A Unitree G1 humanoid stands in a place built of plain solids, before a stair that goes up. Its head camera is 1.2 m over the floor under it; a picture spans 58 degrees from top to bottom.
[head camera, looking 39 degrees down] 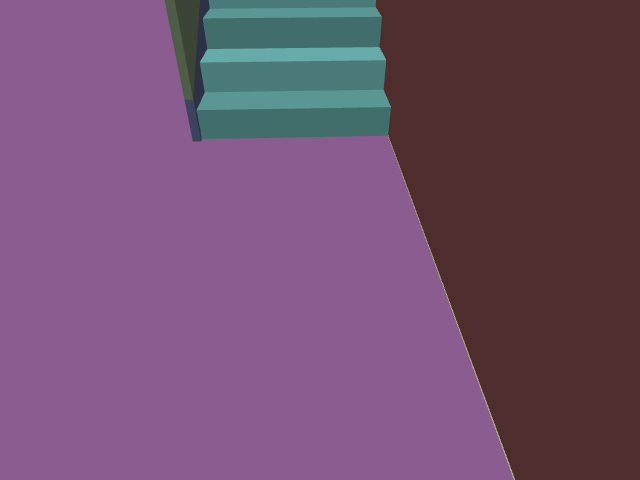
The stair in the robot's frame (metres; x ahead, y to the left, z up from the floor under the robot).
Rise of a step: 0.19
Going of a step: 0.29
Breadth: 1.16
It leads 2 degrees to the left of straight ahead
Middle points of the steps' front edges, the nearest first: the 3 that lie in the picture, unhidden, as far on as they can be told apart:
2.50 0.15 0.19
2.79 0.16 0.37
3.08 0.18 0.56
